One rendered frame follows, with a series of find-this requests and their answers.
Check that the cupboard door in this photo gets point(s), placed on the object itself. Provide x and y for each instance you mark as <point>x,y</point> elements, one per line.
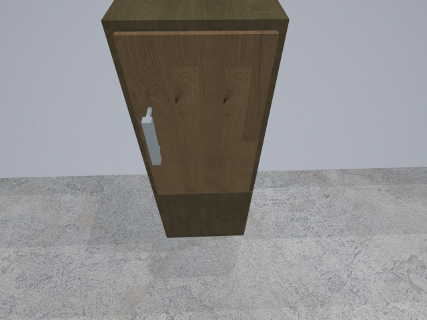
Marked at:
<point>207,91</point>

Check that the handle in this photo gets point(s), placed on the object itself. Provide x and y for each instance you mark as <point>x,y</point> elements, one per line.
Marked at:
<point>151,138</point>

